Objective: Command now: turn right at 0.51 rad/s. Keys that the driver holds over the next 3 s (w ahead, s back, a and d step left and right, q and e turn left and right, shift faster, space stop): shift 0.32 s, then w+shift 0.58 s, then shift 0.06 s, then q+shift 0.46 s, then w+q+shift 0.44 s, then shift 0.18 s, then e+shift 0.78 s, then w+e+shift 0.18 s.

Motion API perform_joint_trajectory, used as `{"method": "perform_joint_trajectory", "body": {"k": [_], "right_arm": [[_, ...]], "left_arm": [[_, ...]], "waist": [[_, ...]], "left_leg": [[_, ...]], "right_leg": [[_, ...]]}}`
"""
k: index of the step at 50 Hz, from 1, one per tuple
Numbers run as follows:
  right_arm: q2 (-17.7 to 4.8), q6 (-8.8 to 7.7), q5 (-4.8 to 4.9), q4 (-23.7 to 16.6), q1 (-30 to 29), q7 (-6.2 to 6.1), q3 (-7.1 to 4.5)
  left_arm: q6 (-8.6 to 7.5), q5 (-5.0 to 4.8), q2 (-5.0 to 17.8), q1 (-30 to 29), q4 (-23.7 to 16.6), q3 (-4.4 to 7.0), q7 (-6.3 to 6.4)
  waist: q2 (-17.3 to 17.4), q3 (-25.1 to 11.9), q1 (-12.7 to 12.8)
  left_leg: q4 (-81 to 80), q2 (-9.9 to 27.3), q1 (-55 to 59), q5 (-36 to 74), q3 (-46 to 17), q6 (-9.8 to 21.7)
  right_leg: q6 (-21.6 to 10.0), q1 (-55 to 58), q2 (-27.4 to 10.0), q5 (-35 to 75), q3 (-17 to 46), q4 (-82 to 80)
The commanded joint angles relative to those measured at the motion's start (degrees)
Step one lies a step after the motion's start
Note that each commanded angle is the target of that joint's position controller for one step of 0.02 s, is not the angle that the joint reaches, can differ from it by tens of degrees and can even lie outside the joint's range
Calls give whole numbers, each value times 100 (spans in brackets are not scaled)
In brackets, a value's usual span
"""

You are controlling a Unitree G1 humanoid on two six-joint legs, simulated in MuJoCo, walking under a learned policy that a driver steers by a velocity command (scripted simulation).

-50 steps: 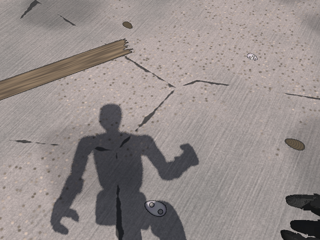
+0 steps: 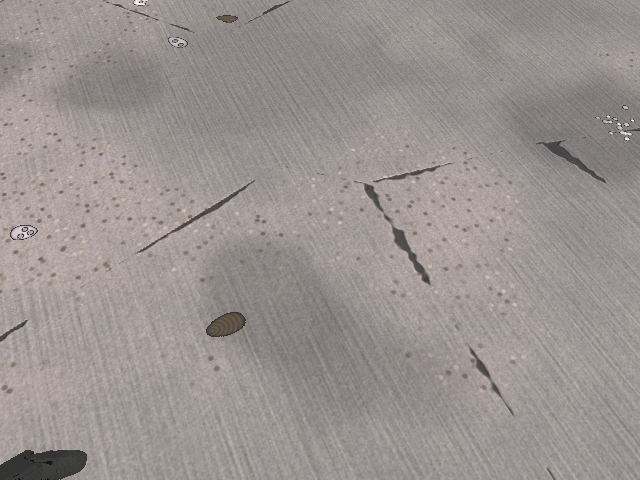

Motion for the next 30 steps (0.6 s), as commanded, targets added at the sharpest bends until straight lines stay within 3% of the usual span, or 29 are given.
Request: {"method": "perform_joint_trajectory", "body": {"k": [1,2,3,6,9,10,13,14,15,16,17,18,19,20,21,22,24,27,28,30], "right_arm": [[-649,-38,44,-607,-515,-95,-108],[-606,-13,120,-604,-480,-124,-72],[-620,17,137,-564,-379,-153,-43],[-649,92,85,-462,-27,-173,-29],[-775,149,97,-440,-6,-139,-54],[-837,170,112,-416,62,-125,-70],[-786,195,228,-335,143,-104,-14],[-684,155,260,-254,353,-97,27],[-538,78,153,-235,507,-62,90],[-221,-35,-13,-271,664,-8,186],[-212,-73,-38,-267,363,-13,223],[-490,-97,70,-307,34,-5,148],[-590,-120,190,-406,-292,2,88],[-728,-143,275,-557,-591,8,32],[-741,-195,357,-625,-573,38,-10],[-643,-285,381,-611,-478,82,2],[-486,-467,304,-556,-411,170,38],[-251,-552,243,-552,-510,264,147],[-240,-234,-298,-569,-530,433,159],[-326,-37,-149,-634,-452,488,142]], "left_arm": [[-92,39,968,461,-154,307,-11],[-66,59,784,409,-130,249,-2],[-60,35,583,388,-127,171,-21],[-117,-14,275,135,-186,18,-31],[-139,17,84,64,-153,-95,-49],[-143,-7,118,77,-111,-90,-53],[-149,-3,97,488,188,-66,-61],[-150,35,154,509,219,-65,-55],[-138,87,397,512,146,-41,-23],[-106,188,755,304,95,16,3],[-148,214,252,385,194,-91,-62],[-173,146,501,679,253,7,-103],[-212,125,769,1032,394,73,-100],[-302,112,865,1281,486,85,-82],[-427,88,778,1328,563,52,-60],[-534,39,602,1354,573,5,-41],[-642,-16,433,1357,559,-26,-31],[-685,-60,548,1230,491,24,-78],[-643,279,716,1320,718,71,-208],[-635,231,685,1271,759,92,-308]], "waist": [[965,-459,274],[888,-400,189],[852,-344,137],[1115,-459,-58],[1453,-611,-138],[1536,-622,-189],[1400,-618,5],[1247,-607,-10],[718,-767,-105],[-488,-794,-388],[-635,-940,-96],[-630,-632,235],[-850,-181,467],[-1068,328,621],[-1041,632,514],[-894,659,444],[-563,356,416],[-574,99,387],[-637,11,334],[-785,154,276]], "left_leg": [[-1021,1973,704,1082,-1884,1339],[-992,1784,788,985,-1647,1220],[-981,1687,837,1202,-1466,1223],[-914,1469,1283,1560,-1010,1213],[-849,1462,1223,1742,-770,1204],[-827,1504,1199,1851,-794,1224],[-519,1456,992,2022,-709,1047],[-460,1367,730,1764,-648,796],[-165,1180,290,1102,-433,387],[101,617,-121,-126,174,-32],[-5,524,270,-735,420,-259],[665,196,-150,-1036,831,-336],[1249,169,-883,-1372,905,-300],[1979,397,-1634,-1732,616,-184],[2418,646,-2300,-1655,316,-27],[2543,791,-2734,-1354,199,97],[2182,890,-2783,-794,247,194],[1199,679,-1621,-239,588,56],[964,396,-944,-432,988,-41],[664,345,-115,-368,1119,-39]], "right_leg": [[292,-615,-437,-329,-268,2065],[356,-724,-426,-117,-305,2233],[401,-758,-415,-19,-380,2275],[458,-635,-529,22,-718,1318],[456,234,-788,-119,-1095,-144],[452,456,-797,-22,-1220,-539],[261,1419,-714,1296,-1442,-2460],[94,1879,-789,1792,-1286,-2957],[-107,2467,-1355,2588,-668,-2836],[-539,2427,-2041,3454,-1,-2494],[-826,1874,-2075,1406,89,-2748],[-918,1919,-1942,-853,336,-3140],[-1088,1865,-2242,-2008,958,-3608],[-1309,1828,-2598,-2276,1582,-3989],[-1402,2024,-2759,-2095,1849,-4076],[-1375,2379,-2740,-1717,1775,-4046],[-1232,2758,-2563,-913,1287,-3982],[-1106,2123,-2183,-100,414,-3978],[-1018,1669,-1834,-203,2,-4027],[-1029,998,-1890,-333,-102,-4063]]}}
